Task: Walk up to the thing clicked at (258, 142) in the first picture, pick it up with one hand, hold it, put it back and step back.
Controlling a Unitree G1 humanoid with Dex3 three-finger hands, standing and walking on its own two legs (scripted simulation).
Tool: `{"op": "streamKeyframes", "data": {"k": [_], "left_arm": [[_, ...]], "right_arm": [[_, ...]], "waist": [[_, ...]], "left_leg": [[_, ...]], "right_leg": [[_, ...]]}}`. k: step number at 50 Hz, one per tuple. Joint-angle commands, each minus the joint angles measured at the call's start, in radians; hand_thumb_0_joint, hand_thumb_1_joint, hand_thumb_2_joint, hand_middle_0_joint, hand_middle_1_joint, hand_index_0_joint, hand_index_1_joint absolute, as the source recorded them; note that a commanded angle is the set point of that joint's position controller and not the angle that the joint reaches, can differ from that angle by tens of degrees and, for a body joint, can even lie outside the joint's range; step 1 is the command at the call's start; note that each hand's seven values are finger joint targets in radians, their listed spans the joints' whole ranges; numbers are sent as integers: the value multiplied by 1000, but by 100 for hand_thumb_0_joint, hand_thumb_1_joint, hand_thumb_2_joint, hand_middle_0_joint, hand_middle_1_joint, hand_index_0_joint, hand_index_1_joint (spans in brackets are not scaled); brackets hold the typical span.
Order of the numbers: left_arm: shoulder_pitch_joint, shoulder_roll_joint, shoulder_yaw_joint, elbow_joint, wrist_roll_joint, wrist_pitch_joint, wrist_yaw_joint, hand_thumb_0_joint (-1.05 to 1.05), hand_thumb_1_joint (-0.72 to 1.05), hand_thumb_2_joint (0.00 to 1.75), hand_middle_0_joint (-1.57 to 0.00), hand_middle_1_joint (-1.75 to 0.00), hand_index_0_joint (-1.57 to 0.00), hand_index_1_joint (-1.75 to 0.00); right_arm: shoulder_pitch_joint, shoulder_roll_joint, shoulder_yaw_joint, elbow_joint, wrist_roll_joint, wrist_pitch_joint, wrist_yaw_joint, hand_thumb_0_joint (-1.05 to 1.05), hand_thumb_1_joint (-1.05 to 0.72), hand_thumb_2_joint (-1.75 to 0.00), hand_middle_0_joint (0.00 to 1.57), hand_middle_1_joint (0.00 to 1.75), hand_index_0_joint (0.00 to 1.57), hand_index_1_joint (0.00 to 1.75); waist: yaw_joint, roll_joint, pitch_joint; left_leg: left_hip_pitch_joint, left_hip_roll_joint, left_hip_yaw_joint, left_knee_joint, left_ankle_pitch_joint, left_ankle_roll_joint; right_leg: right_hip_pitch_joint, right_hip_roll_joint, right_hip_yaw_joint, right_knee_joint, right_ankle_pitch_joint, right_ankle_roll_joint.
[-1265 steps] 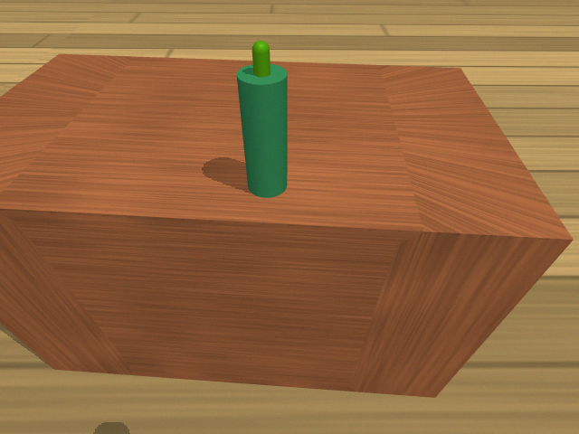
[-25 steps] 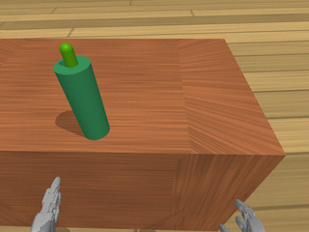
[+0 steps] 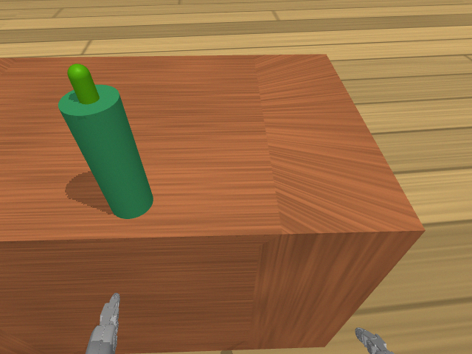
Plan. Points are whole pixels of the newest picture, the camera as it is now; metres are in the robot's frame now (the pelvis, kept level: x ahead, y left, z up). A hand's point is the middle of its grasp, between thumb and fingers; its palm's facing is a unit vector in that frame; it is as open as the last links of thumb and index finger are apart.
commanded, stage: home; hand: left
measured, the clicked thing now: (110, 148) +0.41 +0.21 +0.17
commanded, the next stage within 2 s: stand in 1.92 s
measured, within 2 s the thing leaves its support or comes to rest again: neither
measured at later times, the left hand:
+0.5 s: hand out of the picture +0.05 +0.27 -0.13, palm faces -0.04 -0.91 -0.41, open 17.7 cm
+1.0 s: hand out of the picture +0.03 +0.26 -0.14, palm faces -0.04 -0.93 -0.36, open 17.7 cm
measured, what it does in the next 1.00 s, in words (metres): stands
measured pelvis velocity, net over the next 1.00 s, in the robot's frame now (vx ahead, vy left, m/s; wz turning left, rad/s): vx -0.02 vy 0.00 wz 0.01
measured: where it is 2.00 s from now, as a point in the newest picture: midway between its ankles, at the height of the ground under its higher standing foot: outside the picture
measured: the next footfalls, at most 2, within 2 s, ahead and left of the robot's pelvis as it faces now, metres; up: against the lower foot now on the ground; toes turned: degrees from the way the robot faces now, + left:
none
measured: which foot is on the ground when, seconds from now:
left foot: down 0.00-1.00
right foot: down 0.00-1.00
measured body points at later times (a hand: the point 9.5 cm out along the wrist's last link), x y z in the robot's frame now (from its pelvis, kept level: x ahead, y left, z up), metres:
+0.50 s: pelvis -0.02 +0.00 +0.01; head -0.03 +0.00 +0.45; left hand +0.05 +0.31 -0.10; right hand +0.07 -0.30 -0.11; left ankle +0.01 +0.15 -0.73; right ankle +0.00 -0.14 -0.73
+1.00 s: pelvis -0.02 +0.00 +0.01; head -0.03 -0.01 +0.46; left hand +0.03 +0.30 -0.11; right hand +0.04 -0.30 -0.12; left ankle +0.01 +0.15 -0.73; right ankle +0.00 -0.14 -0.73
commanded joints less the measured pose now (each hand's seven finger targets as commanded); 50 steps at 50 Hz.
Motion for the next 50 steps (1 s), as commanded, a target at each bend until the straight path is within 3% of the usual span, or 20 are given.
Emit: {"op": "streamKeyframes", "data": {"k": [1,4,7,8,9,11,13,17,18,21,23,30,33,35,39,44,50], "left_arm": [[16,79,39,-105,-7,-31,4,0,-60,2,-4,-4,-4,-4],[-12,119,74,-137,-9,-31,9,0,-59,3,-4,-4,-4,-5],[-72,119,66,-184,-8,-33,10,0,-56,5,-5,-5,-5,-5],[-8,345,91,53,47,25,-19,0,-58,4,-5,-5,-5,-5],[19,354,93,62,50,41,-28,0,-61,2,-4,-4,-4,-4],[7,326,75,77,41,52,-39,0,-61,1,-4,-4,-4,-4],[-52,308,50,111,28,59,-52,0,-61,1,-4,-4,-4,-4],[-85,332,25,212,31,71,-65,0,-60,3,-4,-4,-4,-4],[-85,347,25,233,32,72,-68,0,-60,3,-4,-4,-4,-4],[-99,373,19,299,27,81,-72,0,-61,1,-4,-4,-4,-4],[-93,378,10,337,23,83,-76,0,-61,2,-4,-4,-4,-4],[-97,429,0,453,15,98,-79,0,-61,2,-4,-4,-4,-4],[-89,440,1,489,15,103,-81,0,-60,3,-4,-4,-4,-4],[-92,451,4,502,14,104,-82,0,-59,3,-4,-4,-4,-4],[-100,444,3,521,12,103,-81,0,-60,3,-4,-4,-4,-4],[-107,431,5,542,6,104,-81,0,-61,2,-4,-4,-4,-4],[-121,424,7,556,7,110,-82,0,-61,2,-4,-4,-4,-4]], "right_arm": [[-96,-122,-43,-157,8,-39,-4,0,-89,-90,20,30,20,30],[-100,-125,-45,-163,9,-28,-2,0,-90,-90,20,30,20,30],[-98,-124,-43,-165,9,-26,-4,0,-90,-90,20,30,20,30],[-53,-288,-90,-53,-49,24,24,0,-90,-90,20,30,20,30],[-31,-291,-94,-44,-48,44,30,0,-90,-90,20,30,20,30],[-52,-275,-85,-34,-37,52,40,0,-90,-90,20,30,20,30],[-67,-277,-75,-14,-23,56,53,0,-90,-90,20,30,20,30],[-110,-291,-66,56,-25,68,66,0,-90,-90,20,30,20,30],[-111,-295,-64,70,-25,68,67,0,-90,-90,20,30,20,30],[-114,-311,-60,121,-23,77,71,0,-90,-90,20,30,20,30],[-122,-328,-56,158,-20,78,72,0,-90,-90,20,30,20,30],[-119,-363,-43,250,-15,84,74,0,-89,-90,20,30,20,30],[-111,-375,-43,275,-15,90,75,0,-89,-90,20,30,20,30],[-101,-372,-40,285,-14,90,75,0,-89,-90,20,30,20,30],[-92,-367,-38,304,-13,86,73,0,-89,-90,20,30,20,30],[-100,-365,-33,313,-12,84,67,0,-89,-90,20,30,20,30],[-113,-368,-28,320,-7,85,62,0,-89,-90,20,30,20,30]], "waist": [[31,-59,-104],[35,-27,-97],[16,-1,-113],[0,19,-128],[1,26,-183],[5,29,-168],[3,-2,-90],[1,6,11],[2,11,0],[0,-9,15],[10,5,-17],[15,-13,6],[16,-6,55],[14,-22,48],[13,-13,30],[16,3,4],[17,14,21]], "left_leg": [[34,-47,78,-88,217,33],[23,-47,81,-96,208,31],[48,-45,83,-101,200,32],[86,42,-1,-29,313,51],[91,39,-4,-14,369,66],[101,42,-11,-42,357,71],[67,37,-20,-99,195,70],[52,41,-42,-155,77,72],[65,42,-46,-160,108,73],[69,40,-56,-189,71,71],[95,45,-63,-198,99,72],[98,52,-81,-270,14,72],[58,47,-90,-300,-72,71],[75,45,-86,-300,-53,70],[95,43,-80,-288,-2,68],[101,54,-77,-294,67,69],[98,58,-78,-310,60,65]], "right_leg": [[35,32,-78,-104,221,-26],[34,32,-74,-105,212,-28],[39,33,-67,-100,211,-28],[57,-85,36,-56,395,-76],[100,-86,38,-32,464,-89],[84,-83,31,-42,405,-86],[23,-67,21,-88,200,-80],[-40,-64,36,-159,46,-76],[-22,-65,38,-154,80,-74],[-15,-71,57,-196,24,-76],[21,-74,60,-203,61,-76],[46,-77,78,-267,-32,-71],[32,-69,75,-286,-94,-65],[26,-75,86,-298,-107,-68],[44,-80,92,-305,-65,-68],[102,-81,83,-291,56,-62],[102,-76,69,-292,66,-61]]}}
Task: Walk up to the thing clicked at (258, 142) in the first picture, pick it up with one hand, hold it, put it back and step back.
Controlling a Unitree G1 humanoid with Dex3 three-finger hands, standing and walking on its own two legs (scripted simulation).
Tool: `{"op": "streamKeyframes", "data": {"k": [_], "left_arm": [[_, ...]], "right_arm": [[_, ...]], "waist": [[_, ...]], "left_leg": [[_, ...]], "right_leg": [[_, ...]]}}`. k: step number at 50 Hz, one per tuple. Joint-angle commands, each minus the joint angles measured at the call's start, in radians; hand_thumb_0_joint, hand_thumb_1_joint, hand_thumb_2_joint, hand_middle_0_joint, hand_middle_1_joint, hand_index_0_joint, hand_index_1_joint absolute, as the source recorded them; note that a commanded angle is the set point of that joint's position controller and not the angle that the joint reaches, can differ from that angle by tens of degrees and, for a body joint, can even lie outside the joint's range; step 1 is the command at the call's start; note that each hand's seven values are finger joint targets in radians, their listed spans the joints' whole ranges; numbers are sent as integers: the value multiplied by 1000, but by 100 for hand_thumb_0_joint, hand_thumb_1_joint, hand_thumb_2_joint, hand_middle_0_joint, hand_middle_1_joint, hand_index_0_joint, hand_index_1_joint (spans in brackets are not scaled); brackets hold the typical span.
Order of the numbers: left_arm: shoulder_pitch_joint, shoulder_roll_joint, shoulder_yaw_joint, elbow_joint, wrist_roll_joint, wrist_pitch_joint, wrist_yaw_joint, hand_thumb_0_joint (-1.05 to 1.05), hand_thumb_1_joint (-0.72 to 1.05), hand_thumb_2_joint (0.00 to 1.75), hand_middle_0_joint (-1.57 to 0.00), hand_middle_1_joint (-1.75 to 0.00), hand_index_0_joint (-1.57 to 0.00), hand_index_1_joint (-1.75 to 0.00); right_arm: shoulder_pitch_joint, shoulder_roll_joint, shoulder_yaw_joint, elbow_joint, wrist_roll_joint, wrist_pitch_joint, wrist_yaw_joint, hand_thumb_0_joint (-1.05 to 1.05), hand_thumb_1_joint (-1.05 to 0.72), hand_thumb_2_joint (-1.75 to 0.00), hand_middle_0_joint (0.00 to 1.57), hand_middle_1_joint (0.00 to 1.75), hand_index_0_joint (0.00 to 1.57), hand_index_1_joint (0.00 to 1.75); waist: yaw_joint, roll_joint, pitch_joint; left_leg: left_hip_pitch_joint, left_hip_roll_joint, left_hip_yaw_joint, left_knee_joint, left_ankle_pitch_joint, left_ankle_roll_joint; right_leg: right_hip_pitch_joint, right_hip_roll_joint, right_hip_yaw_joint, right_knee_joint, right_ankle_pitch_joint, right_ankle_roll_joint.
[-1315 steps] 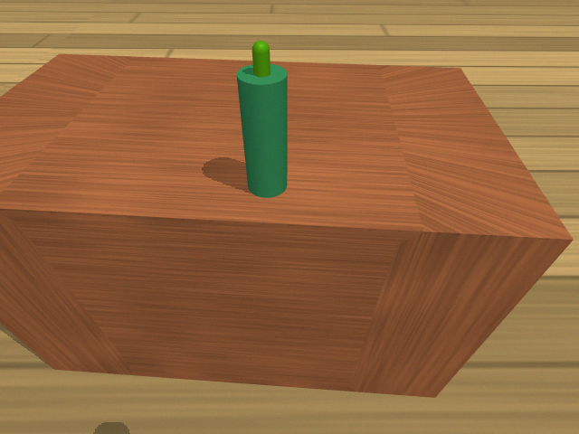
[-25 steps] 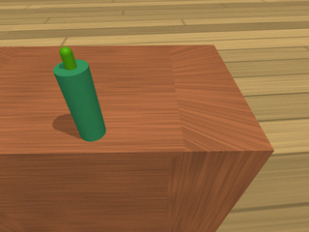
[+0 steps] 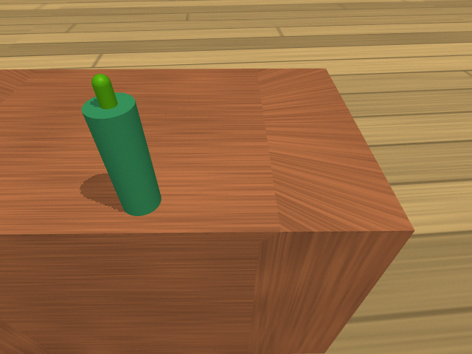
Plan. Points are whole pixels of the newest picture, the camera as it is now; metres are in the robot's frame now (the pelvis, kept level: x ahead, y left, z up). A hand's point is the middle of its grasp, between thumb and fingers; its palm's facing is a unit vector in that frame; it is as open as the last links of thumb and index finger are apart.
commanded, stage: home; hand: left
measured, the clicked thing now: (124, 149) +0.43 +0.21 +0.16
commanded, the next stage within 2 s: stand in 0.92 s
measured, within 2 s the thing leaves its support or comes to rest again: neither
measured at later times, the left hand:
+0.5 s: hand out of the picture +0.09 +0.25 -0.15, palm faces -0.05 -0.93 -0.36, open 17.6 cm
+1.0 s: hand out of the picture +0.08 +0.26 -0.15, palm faces -0.04 -0.93 -0.36, open 17.6 cm
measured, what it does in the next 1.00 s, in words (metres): stands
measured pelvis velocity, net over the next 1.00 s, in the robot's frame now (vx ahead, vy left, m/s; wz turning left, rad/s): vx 0.02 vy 0.00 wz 0.00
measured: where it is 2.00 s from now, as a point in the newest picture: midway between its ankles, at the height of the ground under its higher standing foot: outside the picture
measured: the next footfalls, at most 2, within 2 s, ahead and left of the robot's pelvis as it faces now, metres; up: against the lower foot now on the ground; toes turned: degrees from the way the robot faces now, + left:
none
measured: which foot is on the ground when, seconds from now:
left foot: down 0.00-1.00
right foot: down 0.00-1.00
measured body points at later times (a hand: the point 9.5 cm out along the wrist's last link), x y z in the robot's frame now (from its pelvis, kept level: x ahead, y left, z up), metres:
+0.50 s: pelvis +0.02 +0.00 +0.00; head +0.02 +0.00 +0.45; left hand +0.09 +0.30 -0.13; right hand +0.09 -0.30 -0.13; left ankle +0.03 +0.15 -0.74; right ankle +0.02 -0.14 -0.74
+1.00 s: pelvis +0.02 +0.00 +0.00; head +0.02 -0.01 +0.45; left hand +0.09 +0.30 -0.13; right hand +0.08 -0.31 -0.13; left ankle +0.03 +0.15 -0.74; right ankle +0.02 -0.14 -0.74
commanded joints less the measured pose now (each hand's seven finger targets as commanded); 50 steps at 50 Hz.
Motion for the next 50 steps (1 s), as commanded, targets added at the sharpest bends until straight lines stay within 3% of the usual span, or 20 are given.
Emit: {"op": "streamKeyframes", "data": {"k": [1,8,15,20,22,29,35,39,42,50], "left_arm": [[-42,226,52,-48,-5,-15,11,0,-60,2,-4,-4,-4,-4],[-70,221,51,-42,-7,-16,13,0,-61,1,-4,-4,-4,-4],[-84,220,57,-32,-7,-13,12,0,-61,1,-4,-4,-4,-4],[-89,220,58,-36,-7,-18,13,0,-61,2,-4,-4,-4,-4],[-91,217,58,-34,-7,-17,14,0,-58,4,-5,-5,-4,-5],[-95,215,62,-30,-7,-11,13,0,-60,2,-4,-4,-4,-4],[-98,214,62,-31,-7,-12,13,0,-60,2,-4,-4,-4,-4],[-98,216,66,-28,-6,-6,12,0,-58,4,-5,-5,-4,-5],[-96,220,70,-29,-6,-6,10,0,-59,3,-4,-4,-4,-5],[-93,214,69,-39,-6,-11,10,0,-60,2,-4,-4,-4,-4]], "right_arm": [[-60,-213,-40,-68,7,-25,-19,0,-89,-90,20,30,20,30],[-74,-215,-39,-58,7,-24,-22,0,-89,-90,20,30,20,30],[-85,-219,-40,-50,7,-20,-23,0,-90,-90,20,30,20,30],[-95,-218,-42,-51,9,-25,-24,0,-89,-90,20,30,20,30],[-97,-217,-41,-45,11,-24,-26,0,-90,-90,20,30,20,30],[-102,-219,-41,-41,8,-22,-26,0,-90,-90,20,30,20,30],[-102,-219,-42,-39,10,-23,-26,0,-90,-90,20,30,20,30],[-105,-221,-44,-38,7,-19,-27,0,-90,-90,20,30,20,30],[-101,-220,-47,-36,7,-20,-25,0,-90,-90,20,30,20,30],[-98,-221,-48,-38,6,-22,-25,0,-90,-90,20,30,20,30]], "waist": [[5,16,-8],[1,-1,-26],[0,2,-9],[0,-7,-66],[-1,-5,-59],[1,9,-41],[-1,-6,-43],[-1,11,0],[0,-1,11],[0,-1,-31]], "left_leg": [[-17,63,-72,-110,-56,63],[20,69,-61,-98,48,59],[11,66,-56,-113,-16,57],[59,81,-52,-93,125,57],[63,80,-52,-93,138,55],[43,77,-44,-111,86,52],[67,81,-49,-110,112,51],[31,73,-49,-134,-10,53],[18,70,-55,-144,-38,53],[49,77,-51,-122,32,57]], "right_leg": [[-16,-74,83,-113,-29,-56],[4,-80,77,-119,62,-50],[8,-76,76,-135,5,-47],[52,-89,75,-116,156,-47],[53,-86,67,-117,169,-43],[58,-84,66,-126,119,-42],[44,-84,62,-132,125,-43],[23,-80,64,-145,28,-46],[16,-74,63,-149,-31,-47],[31,-86,70,-144,56,-48]]}}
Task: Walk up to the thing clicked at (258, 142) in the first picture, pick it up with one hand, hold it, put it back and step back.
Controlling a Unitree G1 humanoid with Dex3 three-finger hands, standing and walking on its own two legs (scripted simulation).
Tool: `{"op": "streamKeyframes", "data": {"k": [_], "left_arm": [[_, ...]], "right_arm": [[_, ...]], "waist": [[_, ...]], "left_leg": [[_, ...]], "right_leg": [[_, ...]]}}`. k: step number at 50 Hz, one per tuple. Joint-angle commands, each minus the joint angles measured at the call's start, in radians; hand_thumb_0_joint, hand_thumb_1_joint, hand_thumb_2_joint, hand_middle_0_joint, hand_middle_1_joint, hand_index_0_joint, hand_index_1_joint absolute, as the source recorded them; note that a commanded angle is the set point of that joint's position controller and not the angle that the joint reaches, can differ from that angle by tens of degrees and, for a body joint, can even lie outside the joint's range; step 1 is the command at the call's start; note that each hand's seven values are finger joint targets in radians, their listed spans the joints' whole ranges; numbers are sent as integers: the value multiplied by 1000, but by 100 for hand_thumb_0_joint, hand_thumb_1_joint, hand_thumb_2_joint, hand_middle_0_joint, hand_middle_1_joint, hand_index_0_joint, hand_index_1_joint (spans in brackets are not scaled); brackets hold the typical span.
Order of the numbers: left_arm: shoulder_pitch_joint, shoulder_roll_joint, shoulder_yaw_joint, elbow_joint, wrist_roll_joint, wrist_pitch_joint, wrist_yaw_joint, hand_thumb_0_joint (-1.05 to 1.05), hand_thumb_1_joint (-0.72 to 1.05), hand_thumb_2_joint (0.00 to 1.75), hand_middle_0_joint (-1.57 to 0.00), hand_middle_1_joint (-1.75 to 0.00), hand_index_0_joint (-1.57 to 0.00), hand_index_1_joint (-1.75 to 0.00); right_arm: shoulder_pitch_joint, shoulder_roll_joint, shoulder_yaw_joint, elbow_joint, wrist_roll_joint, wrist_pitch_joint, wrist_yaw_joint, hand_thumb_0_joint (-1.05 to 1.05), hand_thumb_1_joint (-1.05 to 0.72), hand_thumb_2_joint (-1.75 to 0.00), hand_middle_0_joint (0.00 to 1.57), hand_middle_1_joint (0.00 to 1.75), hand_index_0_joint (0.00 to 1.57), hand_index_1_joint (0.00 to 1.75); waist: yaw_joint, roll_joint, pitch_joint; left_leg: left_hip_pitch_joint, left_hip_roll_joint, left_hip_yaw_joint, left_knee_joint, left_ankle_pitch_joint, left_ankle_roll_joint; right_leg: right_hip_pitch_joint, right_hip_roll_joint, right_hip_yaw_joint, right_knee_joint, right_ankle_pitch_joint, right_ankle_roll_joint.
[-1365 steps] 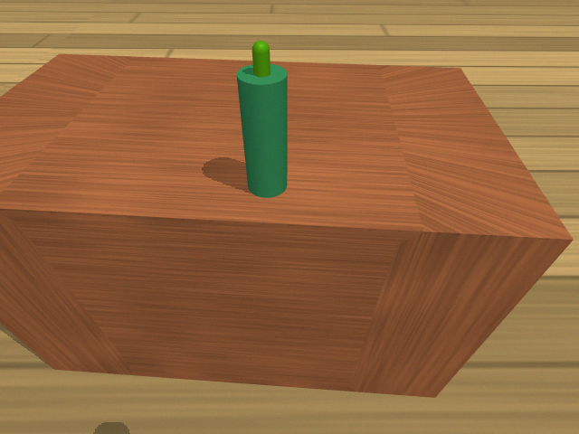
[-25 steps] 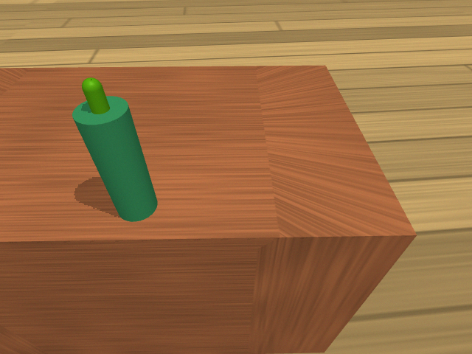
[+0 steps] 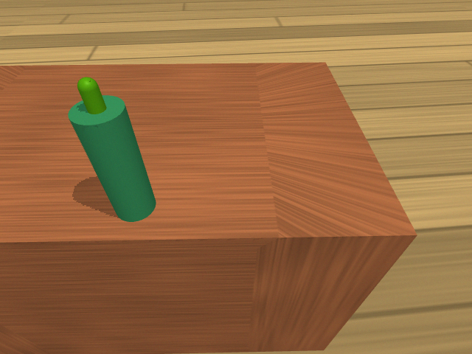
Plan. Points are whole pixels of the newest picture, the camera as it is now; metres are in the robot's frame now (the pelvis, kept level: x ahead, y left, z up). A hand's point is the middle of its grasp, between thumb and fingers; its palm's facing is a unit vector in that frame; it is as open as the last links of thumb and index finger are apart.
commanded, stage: stand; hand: left
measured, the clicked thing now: (115, 155) +0.42 +0.21 +0.16
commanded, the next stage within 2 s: none
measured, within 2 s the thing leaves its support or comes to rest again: neither
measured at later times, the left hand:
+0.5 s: hand out of the picture +0.09 +0.25 -0.15, palm faces -0.03 -0.94 -0.35, open 9.0 cm
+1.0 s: hand out of the picture +0.08 +0.25 -0.15, palm faces -0.03 -0.93 -0.36, open 7.4 cm
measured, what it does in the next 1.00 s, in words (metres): stands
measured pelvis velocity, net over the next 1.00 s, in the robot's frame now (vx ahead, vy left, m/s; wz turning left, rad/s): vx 0.01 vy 0.00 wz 0.00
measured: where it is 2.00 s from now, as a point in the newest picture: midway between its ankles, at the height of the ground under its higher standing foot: outside the picture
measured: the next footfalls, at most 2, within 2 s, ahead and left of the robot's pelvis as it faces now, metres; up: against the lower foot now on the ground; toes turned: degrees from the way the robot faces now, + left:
none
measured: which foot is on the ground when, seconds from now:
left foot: down 0.00-1.00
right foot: down 0.00-1.00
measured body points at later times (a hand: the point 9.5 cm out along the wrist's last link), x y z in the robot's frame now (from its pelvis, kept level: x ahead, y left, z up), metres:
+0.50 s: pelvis +0.01 +0.00 +0.00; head +0.01 +0.00 +0.45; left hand +0.09 +0.30 -0.13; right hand +0.09 -0.30 -0.13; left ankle +0.01 +0.15 -0.75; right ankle +0.01 -0.14 -0.75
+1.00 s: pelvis +0.01 +0.00 +0.00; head +0.01 -0.01 +0.45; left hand +0.08 +0.30 -0.13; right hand +0.08 -0.30 -0.14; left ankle +0.01 +0.15 -0.75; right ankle +0.01 -0.14 -0.75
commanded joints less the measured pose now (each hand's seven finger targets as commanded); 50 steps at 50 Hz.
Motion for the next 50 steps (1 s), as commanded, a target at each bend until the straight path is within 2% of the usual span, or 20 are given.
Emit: {"op": "streamKeyframes", "data": {"k": [1,3,4,9,12,19,20,25,29,30,35,39,44,50], "left_arm": [[-49,224,46,-64,-6,-19,13,0,-60,2,-4,-4,-4,-4],[-47,222,45,-62,-7,-19,14,0,-44,18,-20,-20,-20,-20],[-44,227,46,-62,-8,-20,14,0,-36,26,-20,-28,-20,-28],[-36,224,46,-62,-10,-19,14,0,4,66,-20,-30,-20,-30],[-39,221,46,-61,-9,-18,14,0,28,90,-20,-30,-20,-30],[-44,220,47,-63,-9,-20,15,0,84,90,-20,-30,-20,-30],[-42,218,47,-62,-10,-18,14,0,90,90,-20,-30,-20,-30],[-45,216,48,-65,-10,-17,15,0,90,90,-20,-30,-20,-30],[-47,216,50,-66,-7,-18,14,0,90,90,-20,-30,-20,-30],[-47,223,52,-70,-7,-19,15,0,90,90,-20,-30,-20,-30],[-52,215,51,-70,-8,-19,13,0,90,90,-20,-30,-20,-30],[-37,220,52,-67,-8,-16,11,0,90,90,-20,-30,-20,-30],[-38,216,49,-71,-6,-17,13,0,90,90,-20,-30,-20,-30],[-39,222,50,-71,-9,-19,14,0,90,90,-20,-30,-20,-30]], "right_arm": [[-52,-216,-44,-67,4,-22,-17,0,-90,-90,20,30,20,30],[-51,-213,-42,-67,6,-22,-17,0,-90,-90,20,30,20,30],[-49,-216,-42,-65,6,-23,-17,0,-90,-90,20,30,20,30],[-50,-216,-41,-66,7,-26,-19,0,-90,-90,20,30,20,30],[-39,-215,-38,-61,7,-24,-20,0,-90,-90,20,30,20,30],[-48,-212,-41,-64,7,-23,-21,0,-90,-90,20,30,20,30],[-46,-214,-40,-63,5,-23,-21,0,-90,-90,20,30,20,30],[-52,-212,-42,-64,6,-24,-21,0,-90,-90,20,30,20,30],[-52,-213,-42,-67,6,-24,-20,0,-90,-90,20,30,20,30],[-56,-210,-45,-72,6,-24,-20,0,-90,-90,20,30,20,30],[-52,-205,-42,-69,6,-24,-19,0,-90,-90,20,30,20,30],[-59,-212,-42,-68,5,-27,-20,0,-90,-90,20,30,20,30],[-54,-213,-45,-68,7,-25,-20,0,-90,-90,20,30,20,30],[-43,-211,-44,-64,5,-24,-20,0,-90,-90,20,30,20,30]], "waist": [[3,-9,-52],[4,-12,-55],[4,-13,-61],[7,0,-88],[4,-9,-76],[4,-10,-75],[3,-2,-64],[7,4,-59],[4,-1,-42],[6,-12,-63],[4,-5,-64],[9,7,-55],[7,-7,-73],[4,-15,-50]], "left_leg": [[-3,68,-53,-63,35,61],[4,70,-55,-63,58,61],[15,72,-54,-60,70,61],[27,77,-48,-49,148,60],[26,75,-47,-55,135,59],[39,78,-45,-45,165,55],[25,72,-42,-51,145,55],[24,77,-48,-57,136,52],[16,73,-47,-68,92,55],[32,78,-47,-57,121,56],[21,71,-39,-60,111,58],[27,76,-45,-71,97,56],[35,78,-44,-57,128,59],[29,74,-44,-65,109,54]], "right_leg": [[-9,-91,71,-80,66,-45],[-8,-91,67,-78,70,-45],[-9,-92,70,-77,78,-45],[25,-97,64,-58,173,-45],[21,-95,63,-64,164,-41],[20,-95,58,-70,181,-40],[22,-95,59,-73,174,-38],[21,-94,58,-75,146,-42],[5,-91,58,-84,109,-40],[12,-93,56,-76,133,-44],[21,-96,61,-78,145,-45],[7,-92,58,-75,113,-45],[17,-96,59,-75,147,-44],[-3,-93,61,-82,118,-43]]}}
